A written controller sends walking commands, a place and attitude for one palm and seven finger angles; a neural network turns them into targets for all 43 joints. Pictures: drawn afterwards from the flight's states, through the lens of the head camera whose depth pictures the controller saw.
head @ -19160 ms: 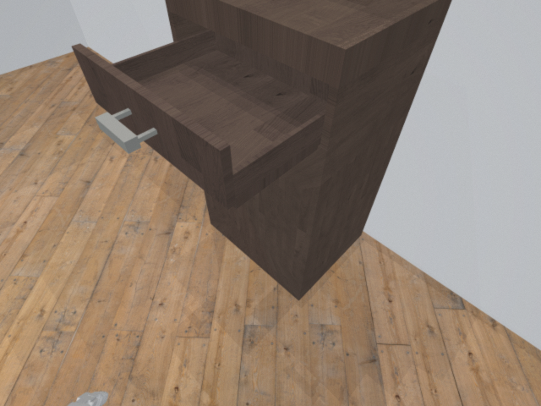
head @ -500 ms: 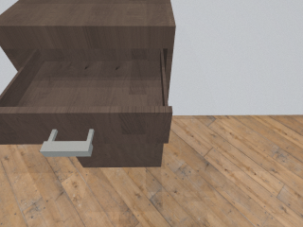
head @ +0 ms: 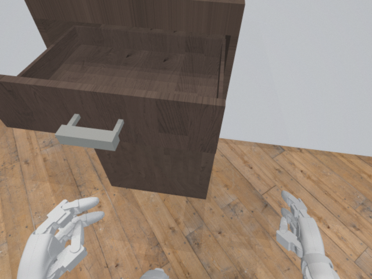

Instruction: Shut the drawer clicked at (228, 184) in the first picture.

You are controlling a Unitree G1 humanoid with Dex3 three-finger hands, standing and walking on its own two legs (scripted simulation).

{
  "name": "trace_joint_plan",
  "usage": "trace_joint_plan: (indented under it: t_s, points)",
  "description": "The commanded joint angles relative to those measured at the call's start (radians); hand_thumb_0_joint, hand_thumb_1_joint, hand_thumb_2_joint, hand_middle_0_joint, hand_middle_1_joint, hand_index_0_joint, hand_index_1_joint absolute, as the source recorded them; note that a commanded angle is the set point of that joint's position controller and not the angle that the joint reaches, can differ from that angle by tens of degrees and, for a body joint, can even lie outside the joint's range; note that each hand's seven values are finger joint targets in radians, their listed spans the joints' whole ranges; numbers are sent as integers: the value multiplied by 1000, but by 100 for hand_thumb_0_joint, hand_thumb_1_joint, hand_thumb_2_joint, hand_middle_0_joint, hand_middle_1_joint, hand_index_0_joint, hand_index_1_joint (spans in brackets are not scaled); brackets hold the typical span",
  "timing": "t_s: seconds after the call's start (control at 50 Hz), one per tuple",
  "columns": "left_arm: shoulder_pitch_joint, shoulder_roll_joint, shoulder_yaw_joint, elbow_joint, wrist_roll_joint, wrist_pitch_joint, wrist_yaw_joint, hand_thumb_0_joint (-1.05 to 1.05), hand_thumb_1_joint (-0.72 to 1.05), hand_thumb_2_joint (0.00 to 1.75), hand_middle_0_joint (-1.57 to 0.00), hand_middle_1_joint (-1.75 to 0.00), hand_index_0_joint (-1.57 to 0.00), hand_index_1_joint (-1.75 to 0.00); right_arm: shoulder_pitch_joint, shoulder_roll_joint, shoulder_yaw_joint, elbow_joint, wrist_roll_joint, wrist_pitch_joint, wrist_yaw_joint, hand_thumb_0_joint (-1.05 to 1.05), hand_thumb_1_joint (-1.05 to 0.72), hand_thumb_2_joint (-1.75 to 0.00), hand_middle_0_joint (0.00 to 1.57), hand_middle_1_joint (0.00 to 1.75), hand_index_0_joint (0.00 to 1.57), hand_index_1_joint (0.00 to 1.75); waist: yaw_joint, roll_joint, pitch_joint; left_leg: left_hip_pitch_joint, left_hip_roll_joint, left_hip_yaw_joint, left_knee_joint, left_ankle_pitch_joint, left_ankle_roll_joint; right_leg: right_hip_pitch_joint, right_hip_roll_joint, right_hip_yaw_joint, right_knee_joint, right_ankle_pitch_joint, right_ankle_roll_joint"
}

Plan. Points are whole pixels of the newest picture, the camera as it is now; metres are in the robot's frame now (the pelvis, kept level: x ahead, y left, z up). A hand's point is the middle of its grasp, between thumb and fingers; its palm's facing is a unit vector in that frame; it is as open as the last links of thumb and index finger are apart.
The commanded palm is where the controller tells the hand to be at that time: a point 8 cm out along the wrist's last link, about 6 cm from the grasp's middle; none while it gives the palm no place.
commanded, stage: raise the hand and make a fist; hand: left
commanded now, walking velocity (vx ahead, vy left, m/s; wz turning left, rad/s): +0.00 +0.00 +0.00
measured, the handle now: (93, 129) +0.35 +0.24 +0.14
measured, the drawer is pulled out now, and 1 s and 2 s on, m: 0.27 0.27 0.27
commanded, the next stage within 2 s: bring the fist close to the handle in 1.38 s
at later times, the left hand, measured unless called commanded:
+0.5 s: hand (71, 217) +0.18 +0.20 +0.14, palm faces +0.02 -1.00 -0.09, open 3.3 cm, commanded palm +0.13 +0.25 +0.17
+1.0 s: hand (41, 182) +0.18 +0.21 +0.23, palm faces +0.03 -0.99 -0.16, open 3.3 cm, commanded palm +0.14 +0.25 +0.24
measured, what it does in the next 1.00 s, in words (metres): rises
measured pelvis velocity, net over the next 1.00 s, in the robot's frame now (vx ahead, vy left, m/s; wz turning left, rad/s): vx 0.02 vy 0.02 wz -0.02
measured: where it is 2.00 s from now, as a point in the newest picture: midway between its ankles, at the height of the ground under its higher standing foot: outside the picture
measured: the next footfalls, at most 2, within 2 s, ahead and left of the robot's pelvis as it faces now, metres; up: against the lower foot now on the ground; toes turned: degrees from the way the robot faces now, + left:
none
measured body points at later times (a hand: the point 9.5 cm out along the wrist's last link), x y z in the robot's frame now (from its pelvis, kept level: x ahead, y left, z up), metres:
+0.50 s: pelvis +0.02 +0.01 +0.04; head +0.02 +0.00 +0.49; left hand +0.17 +0.25 +0.15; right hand +0.18 -0.25 -0.03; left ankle +0.02 +0.12 -0.68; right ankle +0.01 -0.07 -0.68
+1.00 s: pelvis +0.02 +0.02 +0.05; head -0.02 +0.00 +0.50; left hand +0.18 +0.26 +0.24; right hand +0.24 -0.16 +0.01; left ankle +0.02 +0.12 -0.68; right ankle +0.01 -0.07 -0.68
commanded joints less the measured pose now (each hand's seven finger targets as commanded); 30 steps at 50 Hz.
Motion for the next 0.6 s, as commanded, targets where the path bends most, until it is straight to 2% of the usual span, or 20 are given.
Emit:
trace_joint_plan:
  t_s: [0.0,0.02,0.06,0.1,0.12,0.18,0.2,0.22,0.26,0.28,0.3,0.32,0.38,0.42,0.44,0.46,0.5,0.52,0.54,0.58]
  points:
    - [-265,124,-16,-281,-28,-86,-97,0,90,90,-74,-88,-74,-88,41,-113,-9,-69,19,-89,-32,0,-90,-90,20,30,20,30,-137,64,-78,105,-11,4,-116,134,49,47,-27,222,-311,75,66]
    - [-229,160,28,-200,-27,-38,-113,0,90,90,-76,-91,-76,-91,30,-114,-6,-55,25,-89,-35,0,-90,-90,20,30,20,30,-127,5,-58,84,-10,1,-120,134,49,78,-34,247,-341,65,79]
    - [-177,170,60,-173,-44,51,-137,0,90,90,-80,-95,-80,-95,11,-108,-2,-61,35,-91,-42,0,-90,-90,20,30,20,30,-87,10,-82,86,-15,5,-152,140,44,157,-64,276,-380,71,94]
    - [-131,205,148,-156,-66,130,-123,0,90,90,-84,-99,-84,-99,-13,-92,-2,-59,38,-88,-50,0,-90,-90,20,30,20,30,-46,-30,-103,90,-16,5,-188,162,38,240,-87,281,-398,114,107]
    - [-103,227,196,-122,-75,160,-108,0,90,90,-86,-101,-86,-101,-37,-85,1,-50,37,-83,-52,0,-90,-90,20,30,20,30,-28,-79,-94,83,-15,-3,-195,173,34,275,-92,295,-403,149,123]
    - [-52,194,229,-215,-103,163,-67,0,90,90,-92,-108,-92,-108,-41,-63,2,-48,37,-93,-50,0,-90,-90,20,30,20,30,-3,-58,-85,128,-14,0,-248,228,27,316,-89,252,-395,267,120]
    - [-43,191,231,-249,-107,147,-58,0,90,90,-94,-110,-94,-110,-33,-63,1,-46,36,-103,-48,0,-90,-90,20,30,20,30,-5,-66,-94,142,-14,1,-258,240,27,321,-87,245,-393,303,125]
    - [-24,217,254,-248,-102,132,-51,0,90,90,-96,-112,-96,-112,-45,-65,0,-38,35,-111,-45,0,-90,-90,20,30,20,30,3,-98,-89,145,-11,-2,-255,260,29,341,-88,259,-389,354,139]
    - [25,166,201,-294,-97,101,-66,0,90,90,-100,-117,-100,-117,-21,-67,-4,-35,37,-139,-33,0,-90,-90,20,30,20,30,-4,-26,-93,194,-15,10,-276,299,30,333,-77,227,-375,437,132]
    - [35,152,179,-322,-99,90,-75,0,90,90,-102,-119,-102,-119,-13,-70,-5,-38,38,-155,-29,0,-90,-90,20,30,20,30,-8,-20,-98,216,-17,12,-286,312,31,322,-68,204,-369,450,127]
    - [38,146,160,-320,-99,88,-83,0,90,90,-104,-121,-104,-121,-10,-76,-6,-35,43,-171,-29,0,-90,-90,20,30,20,30,-16,-9,-73,226,-17,15,-289,303,32,296,-63,201,-379,427,125]
    - [29,138,152,-317,-104,89,-87,0,90,90,-106,-123,-106,-123,-12,-80,-6,-27,41,-180,-31,0,-90,-90,20,30,20,30,-23,-62,-49,225,-15,7,-289,302,34,295,-62,204,-390,420,129]
    - [20,158,149,-380,-96,90,-89,0,90,90,-112,-130,-112,-130,4,-91,-13,-27,47,-214,-36,0,-90,-90,20,30,20,30,-21,-10,-63,274,-17,12,-322,286,36,275,-43,170,-400,331,99]
    - [13,170,150,-415,-83,97,-67,0,90,90,-116,-134,-116,-134,-6,-93,-9,-14,44,-226,-39,0,-90,-90,20,30,20,30,-18,16,-33,299,-13,9,-336,294,40,267,-28,147,-402,301,80]
    - [2,147,123,-449,-79,99,-62,0,90,90,-118,-136,-118,-136,5,-92,-7,-18,43,-230,-37,0,-90,-90,20,30,20,30,-21,34,-45,320,-14,9,-354,296,41,263,-20,124,-393,294,72]
    - [3,156,134,-462,-75,107,-53,0,90,90,-120,-138,-120,-138,4,-90,-8,-18,44,-234,-38,0,-90,-90,20,30,20,30,-18,21,-53,336,-9,6,-365,300,41,266,-12,104,-387,297,67]
    - [-20,152,119,-508,-68,122,-40,0,90,90,-124,-143,-124,-143,-6,-90,2,-25,45,-244,-37,0,-90,-90,20,30,20,30,-17,59,-42,357,-8,0,-383,299,39,265,-7,83,-381,298,61]
    - [-30,166,127,-517,-57,135,-29,0,90,90,-126,-145,-126,-145,-14,-93,7,-14,42,-241,-35,0,-90,-90,20,30,20,30,-14,62,-23,362,-4,-5,-391,298,38,267,-3,77,-384,294,57]
    - [-30,137,99,-513,-55,156,-29,0,90,90,-128,-147,-128,-147,-11,-89,13,-17,43,-238,-33,0,-90,-90,20,30,20,30,-16,74,-5,367,-2,-8,-407,291,35,264,1,68,-386,290,55]
    - [-60,142,93,-542,-52,194,-30,0,90,90,-132,-151,-132,-151,-22,-89,22,-26,47,-239,-33,0,-90,-90,20,30,20,30,-13,64,-8,385,2,-17,-428,294,32,285,3,59,-393,296,54]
